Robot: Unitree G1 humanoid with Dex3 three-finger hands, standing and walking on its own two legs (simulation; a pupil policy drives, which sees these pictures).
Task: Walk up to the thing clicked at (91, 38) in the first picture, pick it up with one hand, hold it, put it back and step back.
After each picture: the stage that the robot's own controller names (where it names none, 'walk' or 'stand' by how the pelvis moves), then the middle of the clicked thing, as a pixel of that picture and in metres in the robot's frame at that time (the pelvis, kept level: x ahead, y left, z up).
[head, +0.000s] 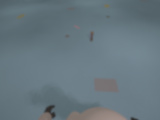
stand; (91, 36) +1.87 +0.03 -0.65
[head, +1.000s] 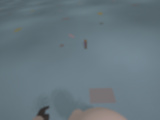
walk; (85, 44) +1.73 +0.27 -0.64
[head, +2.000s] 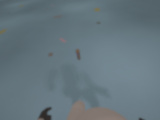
walk; (78, 54) +1.17 +0.37 -0.65
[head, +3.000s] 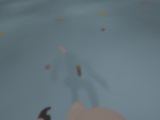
walk; (79, 71) +0.79 +0.27 -0.65
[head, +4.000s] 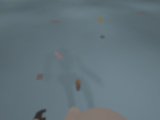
walk; (78, 85) +0.54 +0.17 -0.63
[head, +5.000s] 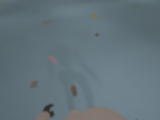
stand; (74, 91) +0.43 +0.22 -0.64
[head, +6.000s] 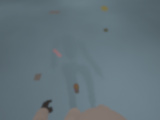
stand; (76, 88) +0.40 +0.17 -0.65
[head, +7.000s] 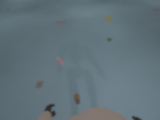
stand; (77, 99) +0.33 +0.18 -0.65
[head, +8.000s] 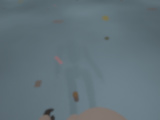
stand; (76, 97) +0.35 +0.19 -0.65
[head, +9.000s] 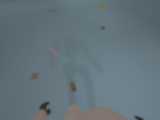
stand; (73, 87) +0.40 +0.23 -0.64
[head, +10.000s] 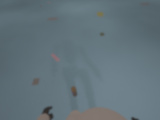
stand; (74, 91) +0.40 +0.22 -0.65
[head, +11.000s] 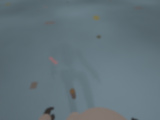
stand; (73, 94) +0.40 +0.23 -0.66
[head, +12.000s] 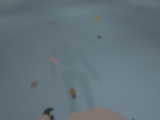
stand; (73, 94) +0.40 +0.23 -0.66
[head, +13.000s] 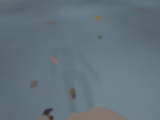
stand; (73, 93) +0.40 +0.22 -0.66
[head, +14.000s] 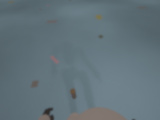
stand; (73, 94) +0.39 +0.22 -0.66
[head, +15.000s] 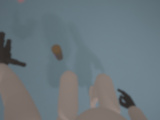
go down; (58, 53) +0.47 +0.26 -0.29
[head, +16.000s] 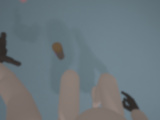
go down; (59, 52) +0.47 +0.28 -0.25
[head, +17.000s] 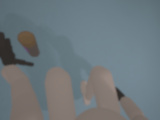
close in; (31, 47) +0.45 +0.32 -0.16
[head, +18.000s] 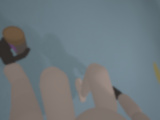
close; (19, 45) +0.45 +0.33 -0.16
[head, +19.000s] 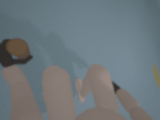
lift; (22, 52) +0.39 +0.33 -0.16
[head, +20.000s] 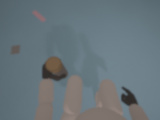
lift; (59, 70) +0.31 +0.23 -0.02
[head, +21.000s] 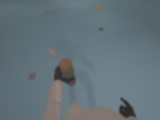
hold; (69, 74) +0.31 +0.16 +0.03
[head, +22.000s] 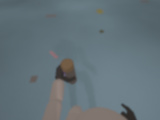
hold; (70, 73) +0.32 +0.16 +0.04
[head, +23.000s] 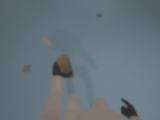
crouch; (66, 68) +0.36 +0.17 -0.02
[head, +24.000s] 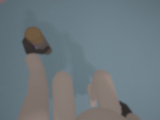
lower; (41, 44) +0.48 +0.28 -0.06
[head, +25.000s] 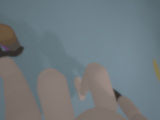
lower; (11, 44) +0.45 +0.34 -0.15
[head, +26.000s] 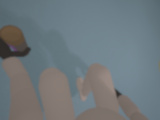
lower; (19, 44) +0.44 +0.33 -0.16
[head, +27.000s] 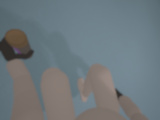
lower; (23, 47) +0.43 +0.33 -0.16
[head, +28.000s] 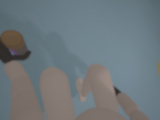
lower; (19, 48) +0.42 +0.33 -0.16
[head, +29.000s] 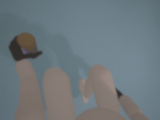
open; (30, 48) +0.43 +0.31 -0.17
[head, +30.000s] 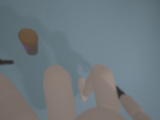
stand; (30, 45) +0.43 +0.31 -0.17
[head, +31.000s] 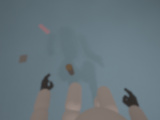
walk; (70, 70) +0.45 +0.23 -0.44
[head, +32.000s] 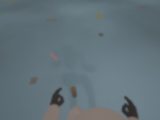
stand; (73, 92) +0.41 +0.20 -0.60
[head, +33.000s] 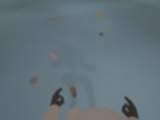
stand; (73, 92) +0.41 +0.20 -0.60
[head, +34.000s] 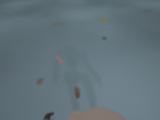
stand; (77, 93) +0.43 +0.19 -0.65
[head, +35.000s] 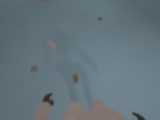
walk; (75, 78) +0.47 +0.16 -0.64
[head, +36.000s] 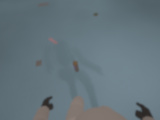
walk; (76, 66) +0.68 +0.24 -0.62
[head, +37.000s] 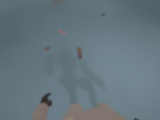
walk; (79, 53) +1.00 +0.23 -0.62
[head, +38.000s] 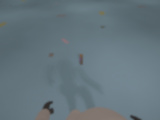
stand; (81, 59) +1.07 +0.20 -0.65
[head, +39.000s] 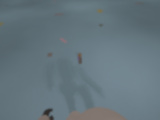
stand; (79, 58) +1.07 +0.22 -0.66
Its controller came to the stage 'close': yes
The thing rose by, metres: 0.68
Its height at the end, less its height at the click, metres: +0.00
